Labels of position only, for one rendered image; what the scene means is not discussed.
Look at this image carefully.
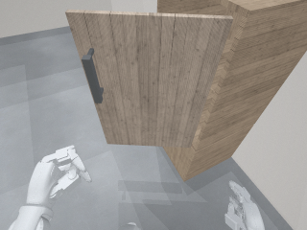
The handle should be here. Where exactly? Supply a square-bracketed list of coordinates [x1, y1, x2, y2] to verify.
[82, 48, 104, 104]

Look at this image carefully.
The left robot forearm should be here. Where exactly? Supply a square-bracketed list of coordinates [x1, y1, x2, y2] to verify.
[8, 204, 54, 230]

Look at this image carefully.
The cupboard door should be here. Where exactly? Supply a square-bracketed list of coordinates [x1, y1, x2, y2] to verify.
[65, 9, 233, 148]

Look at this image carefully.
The robot right hand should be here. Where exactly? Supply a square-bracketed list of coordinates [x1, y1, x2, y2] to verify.
[224, 180, 265, 230]

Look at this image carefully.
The robot left hand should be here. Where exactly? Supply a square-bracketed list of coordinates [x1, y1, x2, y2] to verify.
[26, 145, 92, 209]

